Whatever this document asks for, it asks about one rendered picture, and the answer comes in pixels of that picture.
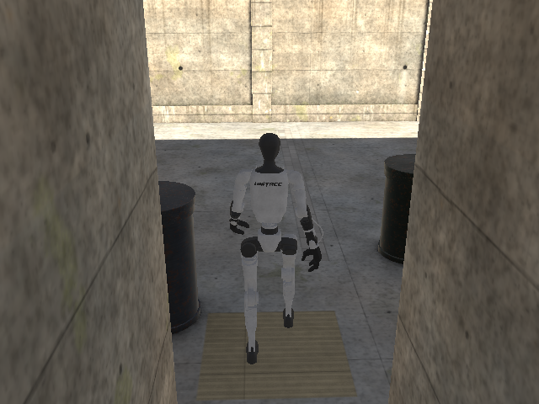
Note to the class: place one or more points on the left robot hand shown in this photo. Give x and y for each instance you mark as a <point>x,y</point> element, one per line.
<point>238,231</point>

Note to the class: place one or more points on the robot left upper arm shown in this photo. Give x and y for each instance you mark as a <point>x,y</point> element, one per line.
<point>239,189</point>

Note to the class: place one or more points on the robot left forearm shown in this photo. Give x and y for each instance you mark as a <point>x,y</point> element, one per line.
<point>234,216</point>

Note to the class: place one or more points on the robot left shin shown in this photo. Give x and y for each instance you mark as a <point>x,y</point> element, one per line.
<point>250,313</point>

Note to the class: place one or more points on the right robot hand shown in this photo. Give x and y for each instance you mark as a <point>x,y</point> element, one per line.
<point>317,256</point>

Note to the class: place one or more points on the robot right forearm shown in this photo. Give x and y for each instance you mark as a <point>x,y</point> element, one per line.
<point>309,232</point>

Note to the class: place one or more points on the robot right upper arm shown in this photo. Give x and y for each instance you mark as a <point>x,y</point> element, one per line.
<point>299,192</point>

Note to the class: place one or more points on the humanoid robot head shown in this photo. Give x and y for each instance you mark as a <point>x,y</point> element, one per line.
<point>269,144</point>

